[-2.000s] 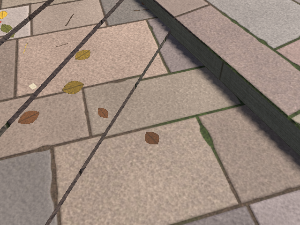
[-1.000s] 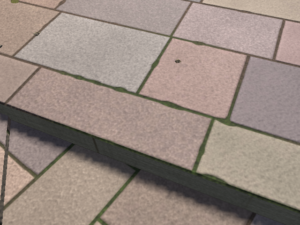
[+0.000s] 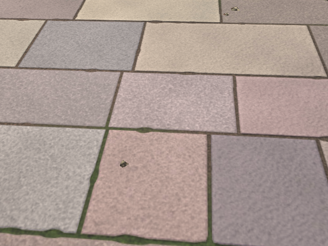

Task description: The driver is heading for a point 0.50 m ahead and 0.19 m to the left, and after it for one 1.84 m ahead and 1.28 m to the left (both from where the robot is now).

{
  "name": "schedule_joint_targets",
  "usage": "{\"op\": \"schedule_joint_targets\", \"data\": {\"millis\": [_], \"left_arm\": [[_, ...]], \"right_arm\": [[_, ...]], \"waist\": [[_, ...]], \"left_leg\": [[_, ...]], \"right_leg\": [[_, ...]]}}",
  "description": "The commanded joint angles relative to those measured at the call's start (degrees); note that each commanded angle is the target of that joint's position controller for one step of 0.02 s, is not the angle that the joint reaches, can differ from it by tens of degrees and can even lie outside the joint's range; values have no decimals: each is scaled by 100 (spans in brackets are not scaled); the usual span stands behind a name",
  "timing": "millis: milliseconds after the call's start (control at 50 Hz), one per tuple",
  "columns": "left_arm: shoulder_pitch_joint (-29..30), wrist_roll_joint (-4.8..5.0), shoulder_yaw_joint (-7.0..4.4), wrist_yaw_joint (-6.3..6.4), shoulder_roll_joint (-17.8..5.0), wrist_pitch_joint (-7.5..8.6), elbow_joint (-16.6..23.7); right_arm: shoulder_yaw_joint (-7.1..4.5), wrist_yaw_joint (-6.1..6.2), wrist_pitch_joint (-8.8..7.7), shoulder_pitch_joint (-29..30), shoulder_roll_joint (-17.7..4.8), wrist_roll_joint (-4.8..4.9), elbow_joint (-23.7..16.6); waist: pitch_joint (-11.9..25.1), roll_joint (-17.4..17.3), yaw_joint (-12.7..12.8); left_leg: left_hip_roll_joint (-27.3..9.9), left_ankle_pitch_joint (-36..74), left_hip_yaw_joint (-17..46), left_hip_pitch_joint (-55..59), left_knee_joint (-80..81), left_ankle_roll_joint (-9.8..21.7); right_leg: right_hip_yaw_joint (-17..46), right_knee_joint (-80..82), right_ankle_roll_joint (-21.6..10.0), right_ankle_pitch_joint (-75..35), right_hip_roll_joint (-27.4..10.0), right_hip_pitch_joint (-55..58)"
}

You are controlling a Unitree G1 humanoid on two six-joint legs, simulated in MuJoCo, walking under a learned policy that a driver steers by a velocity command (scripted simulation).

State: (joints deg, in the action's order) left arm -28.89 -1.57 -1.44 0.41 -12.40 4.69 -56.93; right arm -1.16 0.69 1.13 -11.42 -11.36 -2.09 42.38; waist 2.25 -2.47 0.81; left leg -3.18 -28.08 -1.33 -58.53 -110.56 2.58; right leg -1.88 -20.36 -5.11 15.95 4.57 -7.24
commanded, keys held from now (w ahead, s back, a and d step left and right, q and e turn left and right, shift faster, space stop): w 0.36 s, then w+q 0.10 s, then q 0.54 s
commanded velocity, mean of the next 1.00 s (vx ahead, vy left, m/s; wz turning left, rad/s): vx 0.34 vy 0.00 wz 0.24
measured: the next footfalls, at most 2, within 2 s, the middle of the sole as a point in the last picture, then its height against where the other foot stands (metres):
left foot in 0.22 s outside the picture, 0.15 m higher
right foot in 0.74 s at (173, 211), level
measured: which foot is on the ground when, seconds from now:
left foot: up 0.00-0.20, down 0.22-0.76, up 0.78-1.00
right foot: down 0.00-0.24, up 0.26-0.72, down 0.74-1.00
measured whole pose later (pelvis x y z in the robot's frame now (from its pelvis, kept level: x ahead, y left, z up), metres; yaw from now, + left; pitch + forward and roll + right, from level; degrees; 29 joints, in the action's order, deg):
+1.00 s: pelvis +0.46 +0.07 +0.15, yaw +19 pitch +1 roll +0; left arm -11.4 -1.8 -1.2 3.2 -11.8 2.3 -40.1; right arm -5.7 0.2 3.7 -12.1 -16.3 -1.5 40.8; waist -2.3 -2.0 -0.1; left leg 1.5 -23.9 2.2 -31.4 -68.4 -2.3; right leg -8.7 -25.1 -5.0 6.4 -0.2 -19.9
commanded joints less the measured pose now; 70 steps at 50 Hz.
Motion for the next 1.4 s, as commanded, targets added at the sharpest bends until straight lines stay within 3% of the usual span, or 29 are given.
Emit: {"op": "schedule_joint_targets", "data": {"millis": [20, 60, 120, 160, 200, 220, 240, 260, 280, 320, 360, 380, 480, 540, 600, 680, 740, 760, 780, 800, 860, 1020, 1180, 1200, 1220, 1240, 1260, 1320, 1400], "left_arm": [[-430, -28, -10, 9, -570, 168, -128], [-319, 94, 82, 26, -514, 133, -334], [-306, 234, 88, 214, -697, 15, -420], [-86, 373, 147, 151, -709, 43, -168], [-152, 245, -81, 112, -1381, -22, -96], [73, 238, -201, 42, -1548, -20, -28], [-107, 323, -178, -33, -1164, 59, 160], [163, 164, -175, -249, -518, 116, 513], [39, -91, -214, -282, -317, 146, 600], [783, -85, -164, -145, -71, 137, 1117], [1051, -8, -33, 13, 298, -34, 1404], [997, -23, 74, 42, 509, -117, 1533], [1691, -93, 15, -49, -96, -250, 1792], [2318, 24, 78, -121, 119, -168, 1869], [2864, 92, 124, -94, 236, -242, 2025], [2550, 67, 0, 53, -195, -207, 1944], [1201, -22, -160, 208, -632, 12, 1571], [967, -119, -204, 248, -1027, 57, 1692], [1194, 27, -206, 205, -939, -49, 1818], [1604, 62, -124, 165, -478, -127, 2067], [2018, 71, 15, 292, -157, -157, 2051], [1818, -33, -153, 299, -609, -234, 2128], [1666, -50, -347, 224, -1031, -449, 2083], [1497, -62, -360, 225, -985, -494, 2000], [1262, -75, -343, 184, -758, -560, 1951], [1501, -9, -244, 226, -470, -593, 2352], [2071, -98, -288, 234, -720, -642, 2442], [1828, -14, -308, 117, -715, -579, 2264], [1762, -34, -281, 68, -639, -617, 2169]], "right_arm": [[265, 165, -153, 1597, 310, 66, -1262], [429, 97, -163, 1929, 402, 46, -1607], [474, -84, 0, 1760, 300, -73, -1804], [440, -121, -14, 1106, 238, 110, -1459], [231, -114, -43, -158, -96, 142, -1025], [96, -142, -125, -843, -350, 84, -829], [-117, -132, -194, -1469, -898, -49, -513], [-360, -63, -73, -1852, -1632, 87, -6], [-394, -32, -103, -1121, -1528, 159, -22], [-253, -129, -294, -128, -686, 87, 306], [-68, -174, -519, -362, 158, -66, 860], [-53, -190, -589, -479, 233, -46, 1097], [-127, -125, -801, -789, -280, 186, 1094], [-228, 10, -794, -1403, -544, 243, 1024], [-335, 64, -635, -1725, -779, 216, 885], [-397, 112, -476, -1597, -741, 137, 657], [-477, 79, -513, -1104, -871, 303, 259], [-371, 98, -506, -1549, -333, 351, -31], [-400, 152, -370, -2229, -446, 470, -29], [-480, 196, -207, -2188, -791, 243, 247], [-526, 28, 3, -1144, -778, 29, -52], [-463, -122, 378, -475, -683, 34, -537], [-386, -283, 239, -327, -694, 122, -886], [-401, -282, 165, -567, -756, 119, -801], [-454, -236, 75, -756, -1016, 72, -800], [-641, -144, 67, -605, -1873, 52, -1137], [-721, 15, 110, -981, -1822, -7, -1003], [-511, 53, 128, 187, -1254, 76, -1160], [-487, 4, 26, -180, -1124, 96, -1105]], "waist": [[-1046, 450, 0], [-1088, 218, -177], [-647, 317, -124], [87, 412, -358], [1312, 1240, -926], [1703, 1385, -1294], [1969, 538, -1318], [1939, -1466, -1153], [1697, -688, -628], [-53, 457, -50], [-454, 552, 235], [-518, 310, 451], [-445, -31, 313], [-156, -18, -113], [-34, -329, -382], [113, -619, -228], [609, -154, 351], [1362, 1016, 78], [2291, 1749, -147], [1846, 661, -217], [339, 655, -306], [193, 971, -250], [151, 951, -196], [60, 627, -258], [-137, -466, -268], [-454, -1711, -278], [-511, -1089, -645], [-355, -662, 47], [247, -285, -111]], "left_leg": [[28, -519, 387, -3082, -1427, 313], [-116, -255, -37, -2476, -17, 332], [-235, 405, -637, -244, 1976, 328], [236, 559, -1268, 2157, 3330, 556], [768, 7, -1088, 3321, 4034, 606], [775, -15, -546, 4089, 4869, 768], [-203, -1280, 1683, 5060, 6103, 1133], [-1348, -1324, 5187, 5761, 8853, 1457], [-1649, -1317, 6253, 5433, 9439, 1175], [-1449, -797, 4355, 3701, 9003, 1124], [-1023, 571, 2581, 3056, 8675, 865], [-810, 1176, 1956, 3000, 8687, 683], [-80, 4112, 491, 3390, 9600, 635], [-63, 6088, 437, 4553, 9451, 472], [-153, 6345, 609, 5696, 9287, 375], [-213, 6962, 917, 6014, 8347, 327], [59, 5261, 1178, 5211, 6494, 163], [618, 1139, 800, 4012, 5011, 73], [1107, -1424, 507, 3182, 3609, -82], [783, -817, 634, 2992, 3253, -162], [435, 22, 533, 2931, 3776, -445], [290, 658, 209, 2921, 4681, -501], [373, 638, -381, 4485, 7483, -1], [413, 933, -181, 4896, 8162, 93], [-310, 801, 1162, 5054, 9297, 258], [-1895, 1604, 3672, 4950, 9759, 945], [-1883, 2325, 3347, 4431, 9715, 1471], [-687, 2183, 1916, 4288, 9373, 911], [-610, 3641, 1899, 4979, 8979, 1028]], "right_leg": [[1772, 1159, -890, 514, -2186, 625], [1166, 1483, -525, 699, -1689, -79], [730, 2502, -778, -1677, -1644, -417], [-33, 1812, -758, -6448, -1538, -402], [32, -258, -559, -9596, -1833, 864], [-41, -1593, -389, -9576, -1821, 998], [126, -3564, -210, -7328, -1326, -224], [539, -5800, 156, -626, 226, -2147], [1708, -7525, 89, -565, 155, -2878], [863, -8523, -79, -812, -342, -3646], [1031, -8720, -341, -589, -459, -3983], [1094, -8568, -389, -642, -505, -4129], [-7, -5256, 55, -1457, -740, -3559], [-257, -3324, 303, -1822, -502, -3162], [-299, -2223, 424, -1681, -258, -3105], [-26, -1280, 259, -1270, -59, -2060], [474, -125, -7, -2895, -707, 111], [1682, -1175, -412, -6465, -2429, 1584], [3083, -974, -1458, -7089, -3377, 2101], [2857, -572, -1426, -5415, -3024, 1280], [1323, 203, -896, -3263, -2091, -407], [451, 684, -887, -855, -2006, -866], [-169, 81, -418, 158, -2141, -1154], [-407, -344, -125, 211, -1987, -1449], [-932, -1574, 311, 714, -1540, -1958], [-895, -2623, 778, 2066, -477, -3440], [34, -3818, 754, 1916, -539, -3153], [271, -4084, 711, 446, -546, -2893], [242, -4164, 821, 473, -445, -2846]]}}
